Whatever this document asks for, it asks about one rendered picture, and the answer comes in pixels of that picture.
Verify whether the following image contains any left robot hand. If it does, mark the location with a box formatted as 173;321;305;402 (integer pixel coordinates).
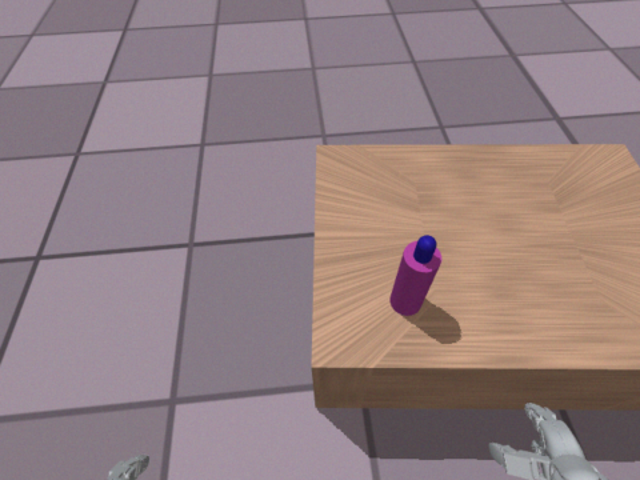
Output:
106;454;149;480

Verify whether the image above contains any right robot arm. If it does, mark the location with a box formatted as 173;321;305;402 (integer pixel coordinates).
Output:
549;454;609;480

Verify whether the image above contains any bottle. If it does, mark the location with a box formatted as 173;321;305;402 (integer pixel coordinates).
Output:
390;235;442;316

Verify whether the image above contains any right robot hand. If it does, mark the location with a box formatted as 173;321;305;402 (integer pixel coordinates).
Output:
489;403;586;480

